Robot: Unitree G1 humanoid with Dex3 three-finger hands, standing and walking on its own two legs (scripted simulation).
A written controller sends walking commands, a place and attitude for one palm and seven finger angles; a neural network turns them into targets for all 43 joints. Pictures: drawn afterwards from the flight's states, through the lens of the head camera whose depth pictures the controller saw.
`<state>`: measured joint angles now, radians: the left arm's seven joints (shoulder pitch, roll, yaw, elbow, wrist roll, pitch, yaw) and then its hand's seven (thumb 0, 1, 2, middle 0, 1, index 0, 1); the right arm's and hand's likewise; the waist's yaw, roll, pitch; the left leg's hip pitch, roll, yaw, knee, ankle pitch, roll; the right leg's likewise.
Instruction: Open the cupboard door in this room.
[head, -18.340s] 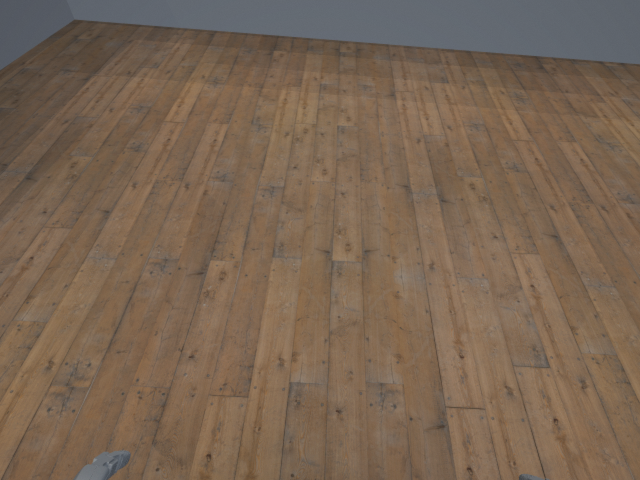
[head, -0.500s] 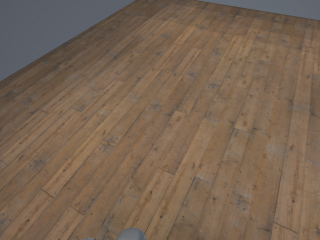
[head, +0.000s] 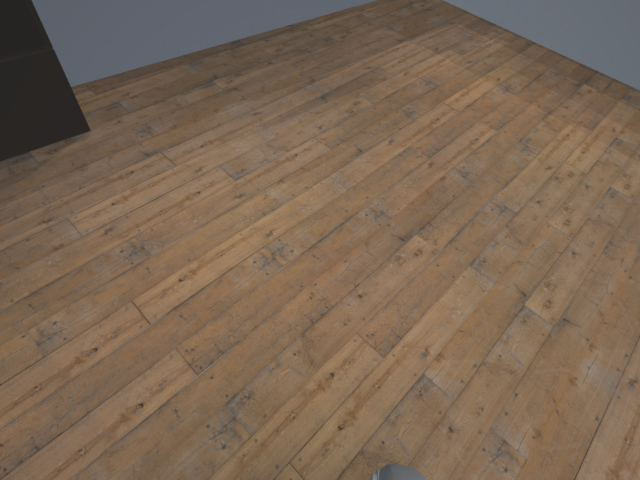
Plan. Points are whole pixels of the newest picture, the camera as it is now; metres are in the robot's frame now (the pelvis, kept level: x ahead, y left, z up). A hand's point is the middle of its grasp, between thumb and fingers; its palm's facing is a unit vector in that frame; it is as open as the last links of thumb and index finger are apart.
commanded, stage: turn or walk to find it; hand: left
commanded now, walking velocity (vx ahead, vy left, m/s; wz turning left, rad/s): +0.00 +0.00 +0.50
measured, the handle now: out of the picture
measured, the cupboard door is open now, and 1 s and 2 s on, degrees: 0 0 0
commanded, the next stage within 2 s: none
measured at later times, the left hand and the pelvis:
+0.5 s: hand out of the picture +0.05 +0.13 -0.14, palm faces +0.25 -0.93 -0.28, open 7.4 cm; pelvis -0.02 -0.07 +0.00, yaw +16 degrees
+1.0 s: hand out of the picture -0.17 +0.13 -0.19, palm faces +0.58 -0.79 -0.18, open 7.4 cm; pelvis +0.03 +0.04 -0.02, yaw +30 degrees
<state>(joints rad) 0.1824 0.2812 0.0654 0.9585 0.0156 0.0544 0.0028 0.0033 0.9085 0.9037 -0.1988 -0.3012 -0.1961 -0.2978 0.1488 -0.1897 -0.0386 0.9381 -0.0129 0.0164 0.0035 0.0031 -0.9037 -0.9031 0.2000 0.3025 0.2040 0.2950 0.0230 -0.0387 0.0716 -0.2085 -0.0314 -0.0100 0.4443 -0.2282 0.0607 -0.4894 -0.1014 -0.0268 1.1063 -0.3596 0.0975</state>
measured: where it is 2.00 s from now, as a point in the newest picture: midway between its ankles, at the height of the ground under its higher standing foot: (206, 406)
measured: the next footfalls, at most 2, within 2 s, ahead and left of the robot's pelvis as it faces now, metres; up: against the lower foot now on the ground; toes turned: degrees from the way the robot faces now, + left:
right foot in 0.32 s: +0.04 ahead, -0.15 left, +0.00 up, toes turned +9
left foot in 0.96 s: +0.04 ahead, +0.16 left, +0.00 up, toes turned +38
